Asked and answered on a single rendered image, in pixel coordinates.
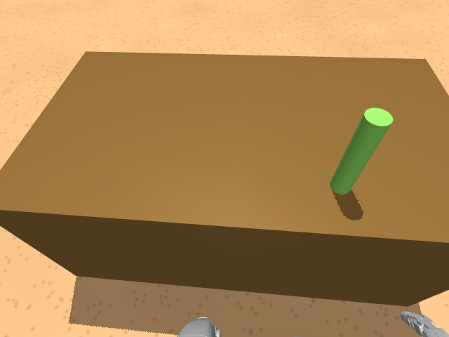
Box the right robot hand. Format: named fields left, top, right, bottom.
left=400, top=311, right=449, bottom=337

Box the can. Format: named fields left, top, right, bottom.
left=330, top=108, right=393, bottom=194

